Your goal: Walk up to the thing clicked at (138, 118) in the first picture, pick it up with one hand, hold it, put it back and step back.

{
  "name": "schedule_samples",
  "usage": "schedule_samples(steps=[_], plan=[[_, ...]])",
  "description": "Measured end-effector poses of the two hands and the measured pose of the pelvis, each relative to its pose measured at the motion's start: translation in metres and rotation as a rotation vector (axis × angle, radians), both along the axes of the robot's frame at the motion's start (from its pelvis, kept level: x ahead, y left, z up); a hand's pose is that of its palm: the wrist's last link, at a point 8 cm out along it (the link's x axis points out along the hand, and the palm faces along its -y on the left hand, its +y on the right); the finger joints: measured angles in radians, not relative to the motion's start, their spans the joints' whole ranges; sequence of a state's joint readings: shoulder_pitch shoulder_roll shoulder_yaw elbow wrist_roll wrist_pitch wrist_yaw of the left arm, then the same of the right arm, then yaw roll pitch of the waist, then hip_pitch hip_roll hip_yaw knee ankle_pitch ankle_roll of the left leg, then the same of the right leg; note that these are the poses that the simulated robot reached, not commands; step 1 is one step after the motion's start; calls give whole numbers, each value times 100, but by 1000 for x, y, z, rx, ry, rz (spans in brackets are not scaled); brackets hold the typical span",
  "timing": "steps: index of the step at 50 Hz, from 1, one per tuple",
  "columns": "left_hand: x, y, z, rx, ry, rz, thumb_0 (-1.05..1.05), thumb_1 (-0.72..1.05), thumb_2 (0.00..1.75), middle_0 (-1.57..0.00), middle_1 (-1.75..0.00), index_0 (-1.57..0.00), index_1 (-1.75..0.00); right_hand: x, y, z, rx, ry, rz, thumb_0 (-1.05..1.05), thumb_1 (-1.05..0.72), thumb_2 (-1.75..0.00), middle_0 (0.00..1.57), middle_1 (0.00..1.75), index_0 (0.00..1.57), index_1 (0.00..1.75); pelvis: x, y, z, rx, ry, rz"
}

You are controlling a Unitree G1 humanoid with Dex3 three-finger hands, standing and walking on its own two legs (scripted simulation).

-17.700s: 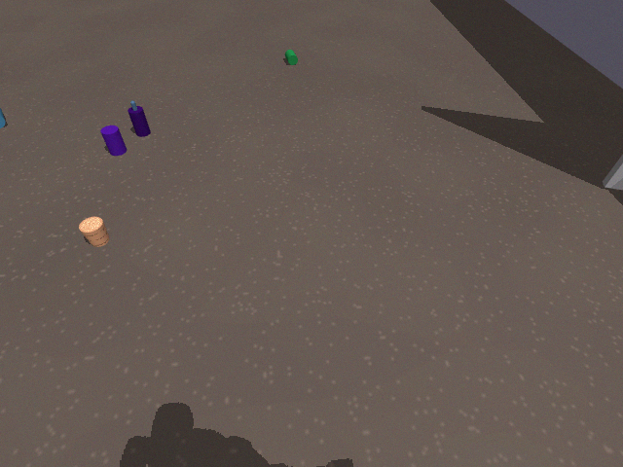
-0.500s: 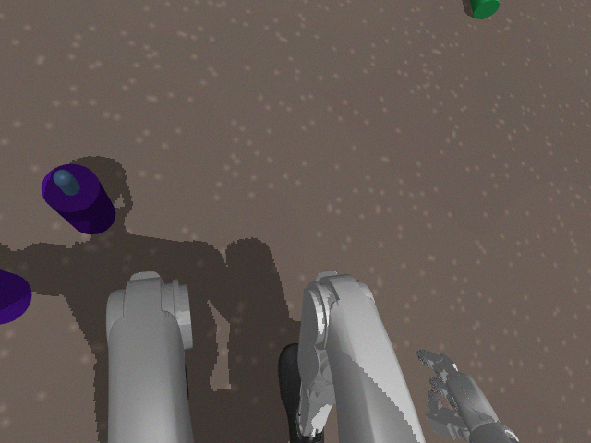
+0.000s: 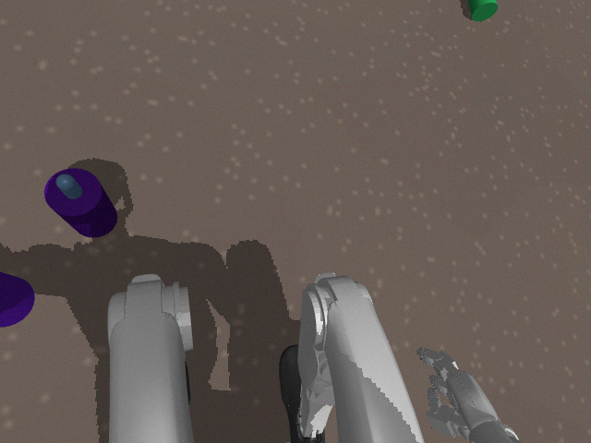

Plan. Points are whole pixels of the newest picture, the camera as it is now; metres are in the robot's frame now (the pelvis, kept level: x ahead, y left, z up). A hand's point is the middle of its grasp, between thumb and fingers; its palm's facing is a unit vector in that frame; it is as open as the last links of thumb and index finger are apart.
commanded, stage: go down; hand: left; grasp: from the side
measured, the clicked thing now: (81, 201) +0.46 +0.31 -0.28
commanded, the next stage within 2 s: approach in 1.36 s
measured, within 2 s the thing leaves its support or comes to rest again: neither
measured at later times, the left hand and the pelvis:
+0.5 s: hand out of the picture +0.37 +0.48 +0.03, palm faces +0.32 -0.95 -0.04, open 17.4 cm; pelvis +0.00 +0.00 -0.01, yaw +0 degrees
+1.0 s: hand out of the picture +0.36 +0.48 +0.03, palm faces +0.33 -0.94 -0.04, open 17.4 cm; pelvis +0.00 +0.00 +0.00, yaw +0 degrees
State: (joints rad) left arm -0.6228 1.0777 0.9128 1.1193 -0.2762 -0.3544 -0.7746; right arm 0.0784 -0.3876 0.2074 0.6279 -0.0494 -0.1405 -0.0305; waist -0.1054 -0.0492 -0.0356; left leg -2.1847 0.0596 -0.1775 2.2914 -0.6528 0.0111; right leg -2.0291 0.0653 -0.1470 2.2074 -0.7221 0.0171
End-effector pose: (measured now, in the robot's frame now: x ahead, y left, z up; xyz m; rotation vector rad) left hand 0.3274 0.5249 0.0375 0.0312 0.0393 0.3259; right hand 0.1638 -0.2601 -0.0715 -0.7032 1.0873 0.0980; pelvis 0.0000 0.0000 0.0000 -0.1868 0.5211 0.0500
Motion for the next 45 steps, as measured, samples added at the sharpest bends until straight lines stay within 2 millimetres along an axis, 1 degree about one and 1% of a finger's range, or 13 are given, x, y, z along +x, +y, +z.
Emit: schedule_samples(steps=[3, 6, 9, 14, 17, 23, 29, 33, 36, 40, 45], plan=[[-5, 1, -5, 0, -15, 16, -2, -49, 7, -4, -6, -4, -6, -2, -1, -4, -5, 21, 16, 0, -90, -90, 21, 30, 20, 30, -1, -2, -2, 5, -6, 0], [-5, 0, -10, 4, -27, 19, -2, -50, 7, -4, -6, -4, -6, -3, -3, -7, -15, 38, 27, 0, -90, -89, 21, 30, 20, 30, -2, -3, -6, 9, -12, 0], [-1, 0, -12, 9, -37, 14, -2, -50, 7, -4, -6, -4, -6, -3, -3, -8, -27, 42, 30, 0, -90, -89, 21, 30, 20, 30, -2, -4, -8, 8, -14, 1], [11, 0, -8, 26, -30, -11, -2, -51, 8, -4, -7, -4, -7, -3, -4, -5, -38, 29, 17, 0, -90, -90, 21, 30, 20, 30, -1, -3, -8, 0, -14, 0], [13, 1, -6, 25, -17, -18, -2, -52, 8, -5, -7, -4, -7, -3, -3, -3, -34, 20, 6, 0, -90, -90, 21, 30, 20, 30, 0, -1, -7, -5, -10, -1], [7, 3, -3, 16, -16, -8, -2, -53, 7, -5, -7, -4, -7, -5, -2, -3, -19, 21, -1, 0, -90, -90, 21, 30, 20, 30, 1, 1, -5, -6, -5, -4], [-1, 4, -9, 6, -21, 13, -2, -52, 7, -5, -7, -4, -7, -3, -1, -6, -16, 30, 14, 0, -90, -89, 21, 30, 20, 30, 0, -1, -6, 0, -5, -2], [1, 1, -12, 9, -27, 5, -2, -52, 7, -4, -7, -4, -7, 2, -1, -6, -21, 23, 24, 0, -90, -89, 21, 30, 20, 30, 0, -2, -7, 2, -7, 1], [5, -1, -11, 16, -32, -8, -2, -52, 7, -4, -7, -4, -7, 5, 0, -5, -25, 13, 26, 0, -90, -89, 21, 30, 21, 30, 0, -2, -7, 1, -8, 3], [9, -3, -4, 25, -29, -19, -2, -52, 8, -4, -8, -4, -7, 8, 0, -1, -21, -13, 18, 0, -90, -89, 21, 30, 21, 30, 0, -1, -5, -1, -6, 4], [5, 0, 1, 12, -19, -8, -2, -52, 8, -4, -8, -4, -8, 7, 0, 1, -12, -23, 10, 0, -90, -89, 21, 30, 20, 30, 0, -1, -3, -1, -4, 0]])
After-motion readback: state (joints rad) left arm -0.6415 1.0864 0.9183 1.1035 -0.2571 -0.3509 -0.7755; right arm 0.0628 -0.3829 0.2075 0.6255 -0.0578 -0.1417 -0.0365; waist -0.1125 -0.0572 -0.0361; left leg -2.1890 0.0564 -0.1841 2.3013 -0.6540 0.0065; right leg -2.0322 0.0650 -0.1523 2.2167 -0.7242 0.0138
